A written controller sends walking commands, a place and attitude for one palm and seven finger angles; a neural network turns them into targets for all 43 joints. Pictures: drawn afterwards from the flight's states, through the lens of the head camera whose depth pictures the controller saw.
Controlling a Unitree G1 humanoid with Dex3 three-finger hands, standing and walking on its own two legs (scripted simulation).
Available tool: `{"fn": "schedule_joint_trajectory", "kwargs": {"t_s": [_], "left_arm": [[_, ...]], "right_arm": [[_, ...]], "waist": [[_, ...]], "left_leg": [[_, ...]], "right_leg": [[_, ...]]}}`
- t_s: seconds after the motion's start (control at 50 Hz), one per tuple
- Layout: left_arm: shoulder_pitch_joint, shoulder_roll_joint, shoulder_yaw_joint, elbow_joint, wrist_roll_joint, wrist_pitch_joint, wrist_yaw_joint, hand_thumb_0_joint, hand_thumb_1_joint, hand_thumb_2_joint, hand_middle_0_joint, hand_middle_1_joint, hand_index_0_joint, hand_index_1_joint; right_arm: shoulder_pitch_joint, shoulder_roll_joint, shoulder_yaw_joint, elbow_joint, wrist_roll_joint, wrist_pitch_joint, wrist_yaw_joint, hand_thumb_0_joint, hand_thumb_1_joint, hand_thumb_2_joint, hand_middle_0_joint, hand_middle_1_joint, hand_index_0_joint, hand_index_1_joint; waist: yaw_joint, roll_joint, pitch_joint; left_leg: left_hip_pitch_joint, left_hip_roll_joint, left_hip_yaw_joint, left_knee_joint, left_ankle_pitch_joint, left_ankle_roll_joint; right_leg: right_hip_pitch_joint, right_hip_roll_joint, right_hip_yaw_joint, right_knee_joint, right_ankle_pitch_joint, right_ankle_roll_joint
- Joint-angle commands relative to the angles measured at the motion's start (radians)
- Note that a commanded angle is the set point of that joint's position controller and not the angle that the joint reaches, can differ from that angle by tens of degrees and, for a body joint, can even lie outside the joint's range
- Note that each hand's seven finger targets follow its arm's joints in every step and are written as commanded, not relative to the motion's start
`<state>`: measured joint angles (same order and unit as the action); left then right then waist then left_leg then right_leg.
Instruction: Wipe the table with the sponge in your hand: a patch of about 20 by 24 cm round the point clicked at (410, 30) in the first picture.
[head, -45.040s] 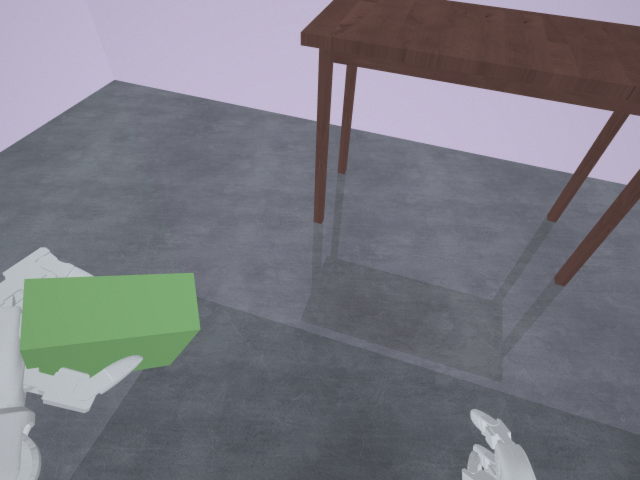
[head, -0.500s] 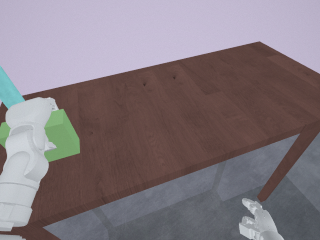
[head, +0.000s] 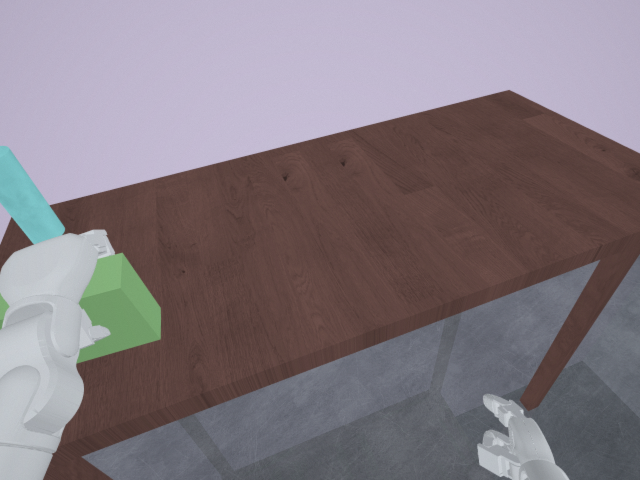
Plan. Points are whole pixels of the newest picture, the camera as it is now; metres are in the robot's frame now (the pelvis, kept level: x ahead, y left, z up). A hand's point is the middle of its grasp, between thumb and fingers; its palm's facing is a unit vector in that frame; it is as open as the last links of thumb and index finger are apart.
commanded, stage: wipe back along the first lane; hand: left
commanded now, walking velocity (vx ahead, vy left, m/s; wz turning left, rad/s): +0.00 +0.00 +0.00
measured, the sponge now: (94, 323) +0.26 +0.33 +0.09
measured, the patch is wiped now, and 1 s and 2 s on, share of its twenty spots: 1.00 1.00 1.00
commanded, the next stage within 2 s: lift the sponge slowly off the table in 0.62 s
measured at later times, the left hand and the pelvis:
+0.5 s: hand (81, 331) +0.22 +0.29 +0.15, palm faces +0.19 -0.08 -0.98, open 9.5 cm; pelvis -0.01 +0.01 +0.00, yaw +0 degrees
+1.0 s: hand (84, 347) +0.20 +0.27 +0.15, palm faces +0.22 -0.11 -0.97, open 9.5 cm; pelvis -0.01 -0.01 +0.00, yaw +0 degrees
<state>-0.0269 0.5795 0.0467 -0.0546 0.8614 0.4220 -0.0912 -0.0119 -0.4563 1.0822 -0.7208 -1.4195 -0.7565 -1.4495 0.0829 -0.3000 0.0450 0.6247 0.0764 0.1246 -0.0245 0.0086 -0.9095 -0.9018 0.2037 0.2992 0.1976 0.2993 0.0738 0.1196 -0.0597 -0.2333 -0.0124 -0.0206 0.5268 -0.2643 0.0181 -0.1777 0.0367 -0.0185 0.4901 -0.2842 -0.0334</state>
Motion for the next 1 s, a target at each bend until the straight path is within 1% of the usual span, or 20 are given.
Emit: {"fn": "schedule_joint_trajectory", "kwargs": {"t_s": [0.0,0.14,0.2,0.24,0.26,0.3,0.34,0.42,0.44,0.46,0.58,0.64,0.7,0.74,0.78,0.8,0.84,0.86,0.94,0.98], "left_arm": [[-0.002,0.125,0.021,-0.108,-0.022,0.034,-0.01,0.0,0.1,1.3,-1.2,-1.6,-1.2,-1.6],[-0.015,0.095,-0.014,-0.172,-0.009,0.073,-0.002,0.0,0.1,1.3,-1.2,-1.6,-1.2,-1.6],[0.016,0.046,-0.057,-0.189,-0.013,0.087,-0.001,0.0,0.1,1.3,-1.2,-1.6,-1.2,-1.6],[0.016,0.066,-0.039,-0.214,-0.006,0.092,0.003,0.0,0.1,1.3,-1.2,-1.6,-1.2,-1.6],[0.027,0.051,-0.051,-0.22,-0.012,0.095,0.004,0.0,0.1,1.3,-1.2,-1.6,-1.2,-1.6],[0.066,0.018,-0.072,-0.226,-0.015,0.1,0.002,0.0,0.1,1.3,-1.2,-1.6,-1.2,-1.6],[0.094,0.034,-0.047,-0.276,-0.023,0.097,0.008,0.0,0.1,1.3,-1.2,-1.6,-1.2,-1.6],[0.145,-0.016,-0.082,-0.317,-0.03,0.102,0.018,0.0,0.1,1.3,-1.2,-1.6,-1.2,-1.6],[0.137,0.006,-0.06,-0.335,-0.024,0.101,0.024,0.0,0.1,1.3,-1.2,-1.6,-1.2,-1.6],[0.152,-0.016,-0.077,-0.348,-0.027,0.102,0.029,0.0,0.1,1.3,-1.2,-1.6,-1.2,-1.6],[0.234,-0.02,-0.063,-0.389,-0.038,0.109,0.052,0.0,0.1,1.3,-1.2,-1.6,-1.2,-1.6],[0.272,-0.01,-0.044,-0.43,-0.041,0.112,0.059,0.0,0.1,1.3,-1.2,-1.6,-1.2,-1.6],[0.286,-0.039,-0.069,-0.42,-0.044,0.113,0.07,0.0,0.1,1.3,-1.2,-1.6,-1.2,-1.6],[0.254,0.011,-0.027,-0.466,-0.041,0.111,0.079,0.0,0.1,1.3,-1.2,-1.6,-1.2,-1.6],[0.233,0.027,-0.017,-0.426,-0.038,0.115,0.089,0.0,0.1,1.3,-1.2,-1.6,-1.2,-1.6],[0.233,0.006,-0.033,-0.442,-0.042,0.115,0.086,0.0,0.1,1.3,-1.2,-1.6,-1.2,-1.6],[0.192,0.037,-0.015,-0.479,-0.04,0.111,0.087,0.0,0.1,1.3,-1.2,-1.6,-1.2,-1.6],[0.184,0.02,-0.031,-0.481,-0.045,0.111,0.088,0.0,0.1,1.3,-1.2,-1.6,-1.2,-1.6],[0.125,0.079,0.01,-0.439,-0.046,0.112,0.085,0.0,0.1,1.3,-1.2,-1.6,-1.2,-1.6],[0.087,0.077,-0.002,-0.41,-0.041,0.111,0.082,0.0,0.1,1.3,-1.2,-1.6,-1.2,-1.6]], "right_arm": [[-0.232,-0.094,-0.037,-0.195,0.005,-0.065,-0.005,0.0,-0.9,-0.9,0.2,0.3,0.2,0.3],[-0.287,-0.083,-0.026,-0.198,0.01,-0.079,-0.012,0.0,-0.9,-0.9,0.2,0.3,0.2,0.3],[-0.277,-0.079,-0.024,-0.2,0.007,-0.081,-0.01,0.0,-0.9,-0.9,0.2,0.3,0.2,0.3],[-0.307,-0.076,-0.02,-0.203,0.008,-0.084,-0.012,0.0,-0.9,-0.9,0.2,0.3,0.2,0.3],[-0.286,-0.075,-0.019,-0.21,0.006,-0.087,-0.012,0.0,-0.9,-0.9,0.2,0.3,0.2,0.3],[-0.295,-0.073,-0.019,-0.201,0.006,-0.081,-0.01,0.0,-0.9,-0.9,0.2,0.3,0.2,0.3],[-0.322,-0.067,-0.015,-0.213,0.008,-0.089,-0.006,0.0,-0.9,-0.9,0.2,0.3,0.2,0.3],[-0.308,-0.065,-0.017,-0.212,0.004,-0.085,0.0,0.0,-0.9,-0.9,0.2,0.3,0.2,0.3],[-0.329,-0.062,-0.014,-0.215,0.006,-0.09,0.0,0.0,-0.9,-0.9,0.2,0.3,0.2,0.3],[-0.309,-0.062,-0.015,-0.223,0.004,-0.095,0.0,0.0,-0.9,-0.9,0.2,0.3,0.2,0.3],[-0.304,-0.059,-0.018,-0.217,0.001,-0.095,0.001,0.0,-0.9,-0.9,0.2,0.3,0.2,0.3],[-0.328,-0.058,-0.016,-0.22,0.002,-0.09,0.005,0.0,-0.9,-0.9,0.2,0.3,0.2,0.3],[-0.305,-0.06,-0.02,-0.211,0.001,-0.089,0.005,0.0,-0.9,-0.9,0.2,0.3,0.2,0.3],[-0.322,-0.058,-0.018,-0.221,0.0,-0.093,-0.001,0.0,-0.9,-0.9,0.2,0.3,0.2,0.3],[-0.299,-0.06,-0.02,-0.214,-0.003,-0.1,-0.008,0.0,-0.9,-0.9,0.2,0.3,0.2,0.3],[-0.304,-0.061,-0.019,-0.213,-0.002,-0.097,-0.009,0.0,-0.9,-0.9,0.2,0.3,0.2,0.3],[-0.324,-0.056,-0.015,-0.222,-0.001,-0.104,-0.012,0.0,-0.9,-0.9,0.2,0.3,0.2,0.3],[-0.31,-0.053,-0.016,-0.229,-0.002,-0.11,-0.014,0.0,-0.9,-0.9,0.2,0.3,0.2,0.3],[-0.319,-0.058,-0.013,-0.212,-0.003,-0.116,-0.028,0.0,-0.9,-0.9,0.2,0.3,0.2,0.3],[-0.3,-0.06,-0.012,-0.207,-0.006,-0.124,-0.034,0.0,-0.9,-0.9,0.2,0.3,0.2,0.3]], "waist": [[0.032,-0.126,-0.088],[0.031,-0.133,-0.056],[0.034,-0.125,-0.056],[0.04,-0.122,-0.064],[0.043,-0.144,-0.089],[0.04,-0.129,-0.057],[0.05,-0.121,-0.073],[0.051,-0.121,-0.057],[0.051,-0.125,-0.049],[0.054,-0.14,-0.076],[0.056,-0.162,-0.051],[0.058,-0.144,-0.034],[0.051,-0.133,-0.018],[0.057,-0.135,-0.035],[0.055,-0.155,-0.04],[0.053,-0.132,-0.046],[0.055,-0.117,-0.044],[0.059,-0.116,-0.058],[0.055,-0.119,-0.028],[0.052,-0.12,-0.037]], "left_leg": [[0.02,-0.017,-0.004,-0.052,0.226,0.03],[0.023,-0.011,-0.018,-0.074,0.152,0.026],[0.021,-0.011,-0.016,-0.078,0.148,0.026],[0.03,-0.009,-0.021,-0.082,0.133,0.024],[0.023,-0.011,-0.017,-0.075,0.143,0.026],[0.023,-0.007,-0.016,-0.084,0.136,0.023],[0.03,-0.004,-0.023,-0.085,0.13,0.024],[0.026,-0.001,-0.019,-0.087,0.142,0.022],[0.03,0.002,-0.027,-0.09,0.133,0.022],[0.027,-0.003,-0.018,-0.079,0.147,0.024],[0.033,0.0,-0.017,-0.072,0.159,0.024],[0.036,0.002,-0.023,-0.077,0.144,0.021],[0.031,0.003,-0.015,-0.074,0.148,0.02],[0.04,0.002,-0.024,-0.075,0.134,0.021],[0.039,-0.003,-0.015,-0.06,0.15,0.021],[0.043,-0.003,-0.016,-0.067,0.156,0.02],[0.054,-0.004,-0.023,-0.072,0.144,0.02],[0.051,-0.006,-0.017,-0.065,0.156,0.023],[0.055,-0.008,-0.022,-0.072,0.123,0.021],[0.053,-0.012,-0.015,-0.067,0.134,0.021]], "right_leg": [[0.022,-0.005,0.014,-0.073,0.259,-0.018],[-0.021,0.007,0.035,-0.088,0.142,-0.025],[-0.017,0.002,0.009,-0.084,0.137,-0.02],[-0.019,0.01,0.035,-0.086,0.111,-0.029],[-0.002,0.001,0.014,-0.077,0.123,-0.023],[-0.016,0.004,0.009,-0.084,0.115,-0.021],[-0.009,0.01,0.033,-0.081,0.107,-0.028],[-0.009,0.006,0.005,-0.076,0.123,-0.021],[-0.018,0.016,0.032,-0.078,0.112,-0.03],[-0.002,0.006,0.011,-0.07,0.122,-0.023],[-0.009,0.009,0.024,-0.076,0.139,-0.021],[-0.016,0.018,0.055,-0.084,0.12,-0.028],[-0.022,0.012,0.032,-0.086,0.125,-0.022],[-0.018,0.019,0.062,-0.089,0.103,-0.028],[-0.018,0.009,0.049,-0.087,0.116,-0.023],[-0.009,0.008,0.046,-0.087,0.127,-0.023],[-0.016,0.016,0.073,-0.095,0.104,-0.03],[-0.008,0.006,0.047,-0.089,0.112,-0.025],[-0.029,0.012,0.082,-0.112,0.065,-0.027],[-0.025,0.004,0.061,-0.107,0.076,-0.023]]}}
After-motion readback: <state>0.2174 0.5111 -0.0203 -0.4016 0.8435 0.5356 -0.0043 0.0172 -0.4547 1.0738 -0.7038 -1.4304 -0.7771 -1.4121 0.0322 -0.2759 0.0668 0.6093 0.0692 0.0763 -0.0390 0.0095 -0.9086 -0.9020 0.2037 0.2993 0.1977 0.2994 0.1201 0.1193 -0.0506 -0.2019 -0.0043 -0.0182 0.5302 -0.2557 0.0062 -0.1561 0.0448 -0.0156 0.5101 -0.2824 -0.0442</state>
